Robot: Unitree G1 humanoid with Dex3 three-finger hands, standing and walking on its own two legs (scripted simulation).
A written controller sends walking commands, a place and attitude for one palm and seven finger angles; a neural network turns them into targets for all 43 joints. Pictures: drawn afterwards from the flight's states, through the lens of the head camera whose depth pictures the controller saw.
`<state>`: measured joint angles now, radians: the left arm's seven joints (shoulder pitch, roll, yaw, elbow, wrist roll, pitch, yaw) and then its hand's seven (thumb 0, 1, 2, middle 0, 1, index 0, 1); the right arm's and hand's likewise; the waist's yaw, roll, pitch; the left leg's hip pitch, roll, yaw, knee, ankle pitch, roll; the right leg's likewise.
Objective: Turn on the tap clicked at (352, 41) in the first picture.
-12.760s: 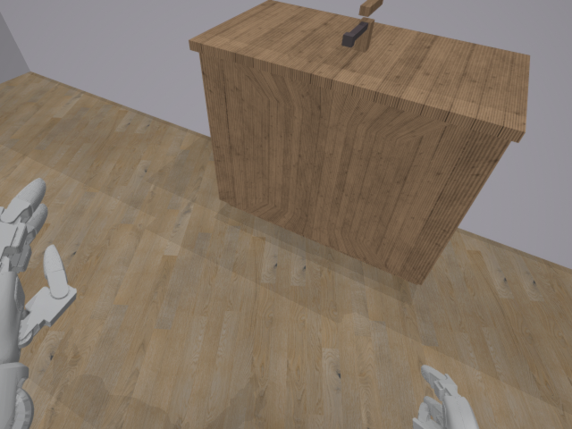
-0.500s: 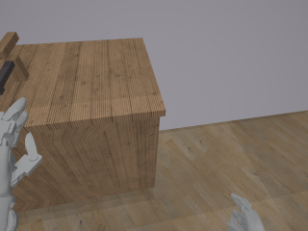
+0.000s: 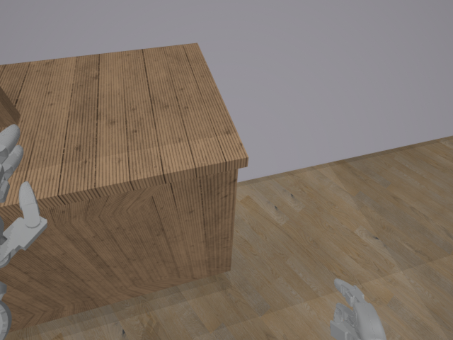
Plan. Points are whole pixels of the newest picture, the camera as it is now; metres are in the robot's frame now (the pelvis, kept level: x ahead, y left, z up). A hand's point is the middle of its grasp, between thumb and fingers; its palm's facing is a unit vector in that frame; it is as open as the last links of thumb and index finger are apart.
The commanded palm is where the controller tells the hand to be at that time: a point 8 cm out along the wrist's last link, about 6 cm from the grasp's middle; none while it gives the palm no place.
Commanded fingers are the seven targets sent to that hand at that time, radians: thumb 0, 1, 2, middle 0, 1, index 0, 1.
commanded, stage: shuffle to correct the standing spot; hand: left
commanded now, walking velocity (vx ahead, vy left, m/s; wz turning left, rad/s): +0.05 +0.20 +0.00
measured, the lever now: out of the picture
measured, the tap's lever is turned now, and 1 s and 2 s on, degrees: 0 0 0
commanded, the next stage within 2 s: come to a stop and stand still in 0.44 s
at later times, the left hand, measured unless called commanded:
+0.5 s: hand out of the picture +0.24 +0.33 +0.19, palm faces +0.34 -0.82 -0.45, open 7.5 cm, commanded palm +0.18 +0.38 +0.19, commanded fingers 0.00 0.90 0.90 -0.20 -0.30 -0.20 -0.30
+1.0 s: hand out of the picture +0.26 +0.38 +0.18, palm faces +0.36 -0.86 -0.36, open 7.5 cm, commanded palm +0.21 +0.41 +0.19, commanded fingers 0.00 0.90 0.90 -0.20 -0.30 -0.20 -0.30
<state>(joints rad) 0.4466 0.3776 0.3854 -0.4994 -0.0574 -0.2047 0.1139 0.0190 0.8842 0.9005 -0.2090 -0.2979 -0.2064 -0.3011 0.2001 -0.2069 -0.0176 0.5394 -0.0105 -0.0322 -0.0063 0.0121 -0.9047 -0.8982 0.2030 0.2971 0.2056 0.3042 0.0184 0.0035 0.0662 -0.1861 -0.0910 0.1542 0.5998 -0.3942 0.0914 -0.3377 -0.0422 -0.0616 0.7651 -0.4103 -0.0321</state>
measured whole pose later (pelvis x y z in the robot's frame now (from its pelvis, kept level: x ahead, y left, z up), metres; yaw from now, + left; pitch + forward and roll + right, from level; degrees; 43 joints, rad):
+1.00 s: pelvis +0.03 +0.15 +0.02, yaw -4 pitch +0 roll -1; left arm 0.44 0.34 0.33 -0.43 -0.05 -0.15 0.14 0.02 0.89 0.90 -0.21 -0.30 -0.21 -0.30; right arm 0.20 -0.21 0.02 0.60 0.00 -0.07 -0.06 0.01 -0.90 -0.90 0.21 0.30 0.21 0.30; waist 0.02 0.01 0.00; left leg -0.24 0.00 0.07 0.46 -0.22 0.04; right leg -0.19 0.06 -0.06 0.42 -0.23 -0.06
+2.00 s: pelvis +0.03 +0.18 +0.02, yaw -5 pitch -1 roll -1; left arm 0.38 0.35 0.33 -0.45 -0.03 -0.22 0.10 0.02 0.89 0.90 -0.21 -0.30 -0.20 -0.30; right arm 0.20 -0.19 0.03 0.57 -0.01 -0.14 -0.03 0.01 -0.90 -0.90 0.20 0.30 0.21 0.30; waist 0.03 -0.04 0.03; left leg -0.22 -0.03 0.10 0.45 -0.22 0.09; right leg -0.17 0.02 -0.04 0.40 -0.22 -0.01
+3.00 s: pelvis +0.00 +0.13 +0.00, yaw +0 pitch -1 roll +0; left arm 0.22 0.38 0.37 -0.33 -0.09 -0.04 0.11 0.02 0.88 0.90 -0.21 -0.30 -0.21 -0.30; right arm 0.12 -0.23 0.05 0.64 0.00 -0.09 -0.05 0.01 -0.90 -0.90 0.20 0.30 0.21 0.30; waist 0.08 0.01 0.00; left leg -0.36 -0.03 0.01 0.65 -0.27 0.03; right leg -0.29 0.05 -0.09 0.65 -0.35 -0.08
